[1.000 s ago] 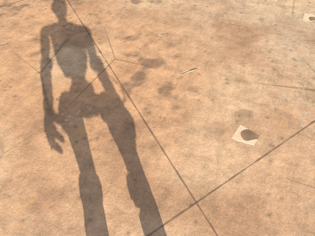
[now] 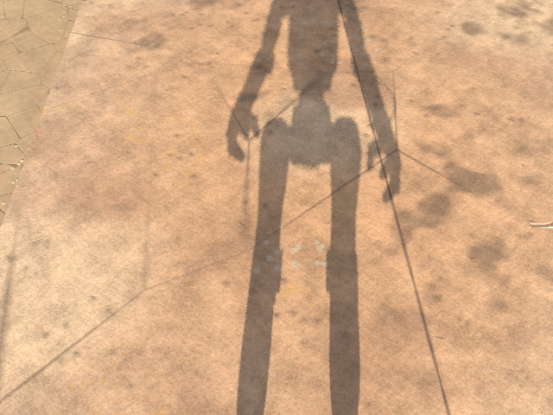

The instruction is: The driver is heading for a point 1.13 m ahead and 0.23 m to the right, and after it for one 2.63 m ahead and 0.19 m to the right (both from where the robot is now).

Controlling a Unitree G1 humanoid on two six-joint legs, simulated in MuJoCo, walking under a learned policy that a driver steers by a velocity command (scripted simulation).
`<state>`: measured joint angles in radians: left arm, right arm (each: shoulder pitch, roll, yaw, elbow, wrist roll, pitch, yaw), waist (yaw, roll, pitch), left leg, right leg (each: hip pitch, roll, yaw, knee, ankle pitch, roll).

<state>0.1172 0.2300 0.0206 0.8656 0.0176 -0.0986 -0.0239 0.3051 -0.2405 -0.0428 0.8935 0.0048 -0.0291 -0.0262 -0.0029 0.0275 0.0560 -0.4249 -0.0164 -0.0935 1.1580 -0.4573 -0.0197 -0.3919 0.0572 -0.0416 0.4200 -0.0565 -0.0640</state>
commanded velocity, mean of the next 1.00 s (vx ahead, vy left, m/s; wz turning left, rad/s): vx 0.25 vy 0.00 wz -0.27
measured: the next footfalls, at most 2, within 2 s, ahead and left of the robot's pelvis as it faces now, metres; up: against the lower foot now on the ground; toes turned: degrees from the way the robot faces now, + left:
left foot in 0.24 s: +0.12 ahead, +0.13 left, +0.00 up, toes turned -8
right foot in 0.72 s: +0.12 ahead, -0.17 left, +0.00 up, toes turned -26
